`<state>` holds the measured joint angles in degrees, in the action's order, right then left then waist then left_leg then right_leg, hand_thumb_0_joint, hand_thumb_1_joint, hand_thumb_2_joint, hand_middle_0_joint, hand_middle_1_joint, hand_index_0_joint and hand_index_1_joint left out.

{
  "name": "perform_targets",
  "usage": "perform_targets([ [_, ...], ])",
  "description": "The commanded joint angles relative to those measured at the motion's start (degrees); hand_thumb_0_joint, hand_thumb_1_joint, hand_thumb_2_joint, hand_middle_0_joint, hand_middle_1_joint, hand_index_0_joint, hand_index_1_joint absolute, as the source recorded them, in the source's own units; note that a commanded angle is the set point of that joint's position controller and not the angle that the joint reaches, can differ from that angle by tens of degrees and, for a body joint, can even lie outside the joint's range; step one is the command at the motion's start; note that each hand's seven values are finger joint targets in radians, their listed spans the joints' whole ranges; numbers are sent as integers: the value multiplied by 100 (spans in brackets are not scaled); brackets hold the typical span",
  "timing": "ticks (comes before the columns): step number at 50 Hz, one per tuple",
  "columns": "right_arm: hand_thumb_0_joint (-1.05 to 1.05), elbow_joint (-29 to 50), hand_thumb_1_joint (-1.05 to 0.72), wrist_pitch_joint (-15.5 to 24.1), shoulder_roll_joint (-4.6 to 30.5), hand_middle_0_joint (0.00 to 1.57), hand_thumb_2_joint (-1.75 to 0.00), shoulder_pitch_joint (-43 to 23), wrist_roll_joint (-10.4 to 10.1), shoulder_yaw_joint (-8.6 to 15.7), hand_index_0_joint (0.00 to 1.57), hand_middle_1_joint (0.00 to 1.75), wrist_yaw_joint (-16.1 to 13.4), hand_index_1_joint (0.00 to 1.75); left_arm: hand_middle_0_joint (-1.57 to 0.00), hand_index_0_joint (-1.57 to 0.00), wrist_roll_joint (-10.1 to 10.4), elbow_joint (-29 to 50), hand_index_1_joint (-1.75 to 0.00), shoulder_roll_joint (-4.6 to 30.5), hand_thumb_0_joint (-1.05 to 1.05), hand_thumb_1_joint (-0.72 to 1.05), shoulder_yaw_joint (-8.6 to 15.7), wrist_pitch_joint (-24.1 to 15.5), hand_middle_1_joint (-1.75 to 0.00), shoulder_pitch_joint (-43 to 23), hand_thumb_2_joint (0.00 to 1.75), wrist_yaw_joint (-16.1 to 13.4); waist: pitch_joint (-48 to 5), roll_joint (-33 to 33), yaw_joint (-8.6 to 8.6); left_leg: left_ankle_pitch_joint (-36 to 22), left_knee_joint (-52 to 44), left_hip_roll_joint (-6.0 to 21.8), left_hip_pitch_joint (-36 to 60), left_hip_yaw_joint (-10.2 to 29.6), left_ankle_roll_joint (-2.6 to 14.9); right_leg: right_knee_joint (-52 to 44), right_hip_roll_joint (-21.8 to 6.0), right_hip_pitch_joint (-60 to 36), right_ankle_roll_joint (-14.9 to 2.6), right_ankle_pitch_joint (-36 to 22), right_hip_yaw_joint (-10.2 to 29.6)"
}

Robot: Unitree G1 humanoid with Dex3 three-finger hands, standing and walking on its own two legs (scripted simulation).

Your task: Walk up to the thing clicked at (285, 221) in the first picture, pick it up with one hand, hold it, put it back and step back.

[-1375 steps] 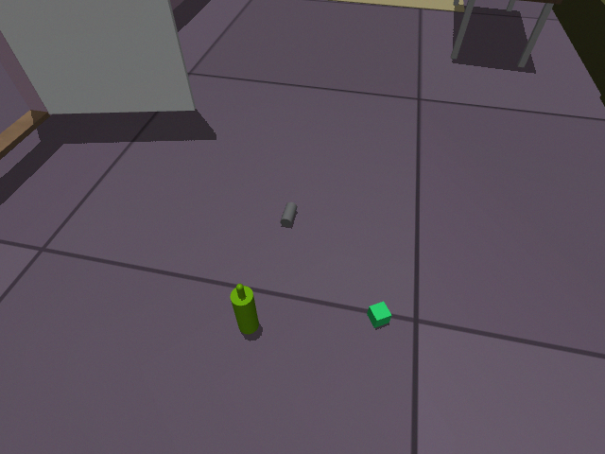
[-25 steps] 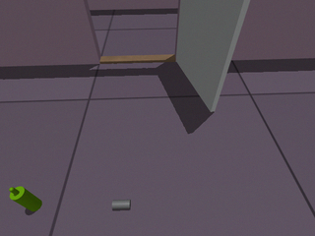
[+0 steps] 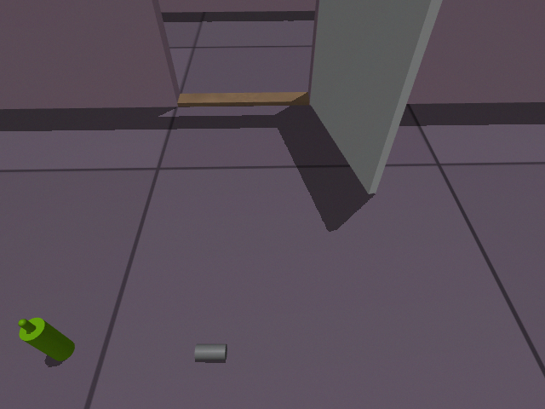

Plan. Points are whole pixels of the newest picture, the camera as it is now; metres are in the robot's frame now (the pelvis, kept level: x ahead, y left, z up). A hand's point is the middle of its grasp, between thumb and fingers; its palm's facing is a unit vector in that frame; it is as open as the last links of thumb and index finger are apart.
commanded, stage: stand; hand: left
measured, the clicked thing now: (211, 351) +0.43 +0.23 -0.76
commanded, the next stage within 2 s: none
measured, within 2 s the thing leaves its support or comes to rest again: neither
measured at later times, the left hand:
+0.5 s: hand out of the picture +0.07 +0.25 -0.15, palm faces -0.03 -0.94 -0.35, open 7.4 cm
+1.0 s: hand out of the picture +0.08 +0.25 -0.16, palm faces -0.02 -0.94 -0.34, open 7.4 cm
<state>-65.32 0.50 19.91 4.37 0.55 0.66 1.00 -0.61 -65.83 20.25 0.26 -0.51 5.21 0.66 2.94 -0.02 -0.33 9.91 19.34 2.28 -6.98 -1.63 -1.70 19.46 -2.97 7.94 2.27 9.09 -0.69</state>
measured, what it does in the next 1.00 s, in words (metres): stands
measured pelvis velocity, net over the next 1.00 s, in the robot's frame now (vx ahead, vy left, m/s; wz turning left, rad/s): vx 0.00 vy -0.01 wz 0.01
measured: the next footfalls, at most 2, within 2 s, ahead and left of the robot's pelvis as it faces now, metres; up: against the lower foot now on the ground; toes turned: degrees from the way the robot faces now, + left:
none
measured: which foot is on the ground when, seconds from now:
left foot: down 0.00-1.00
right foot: down 0.00-1.00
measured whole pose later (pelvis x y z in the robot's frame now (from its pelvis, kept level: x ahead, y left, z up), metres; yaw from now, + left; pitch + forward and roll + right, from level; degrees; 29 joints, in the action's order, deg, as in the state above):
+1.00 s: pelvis +0.00 -0.01 +0.00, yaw +1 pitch -2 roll +0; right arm -65.2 0.4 20.1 6.2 0.6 0.3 1.0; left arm -0.8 -64.6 20.4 0.0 -0.5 6.5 0.8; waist 2.7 -0.2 -0.4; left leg 10.0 19.2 2.8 -6.9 -0.7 -2.3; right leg 19.2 -2.4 7.5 1.7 9.4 -1.6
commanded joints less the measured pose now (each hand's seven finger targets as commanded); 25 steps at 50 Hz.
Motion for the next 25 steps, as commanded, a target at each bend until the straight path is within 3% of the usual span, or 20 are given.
perform_targets([
  [1,0,298,-90,85,1247,20,-90,-261,-2,190,20,30,-98,30,-20,-20,7,317,-30,1185,0,90,195,-99,-30,-192,90,-83,-392,-125,8,-245,-422,539,-28,443,173,-359,-484,-91,-244,-362,408],
  [12,0,320,-90,115,1238,20,-90,-225,-7,184,20,30,-96,30,-20,-20,6,383,-30,1239,0,90,207,-128,-30,-179,90,-89,-551,-17,2,-785,-360,594,171,458,191,-298,-515,-202,-249,-799,377],
  [17,0,317,-90,83,1277,20,-90,-208,-4,183,20,30,-100,30,-20,-20,1,386,-30,1212,0,90,206,-95,-30,-165,90,-81,-269,-47,11,-68,-470,545,-42,467,168,-439,-470,10,-242,-95,385],
  [21,0,322,-90,92,1250,20,-90,-206,3,188,20,30,-94,30,-20,-20,-3,413,-30,1255,0,90,209,-110,-30,-176,90,-78,-393,42,13,-252,-438,574,42,491,185,-409,-503,-47,-262,-187,404],
  [22,0,310,-90,86,1276,20,-90,-164,-2,188,20,30,-94,30,-20,-20,0,401,-30,1222,0,90,206,-105,-30,-132,90,-73,-339,-20,18,-36,-462,551,-7,482,184,-449,-474,19,-251,-20,396],
  [25,0,308,-90,100,1279,20,-90,-130,16,188,20,30,-103,30,-20,-20,-9,438,-30,1235,0,90,214,-96,-30,-168,90,-73,-399,-42,18,-297,-429,579,-55,488,188,-357,-512,-152,-282,-338,399],
])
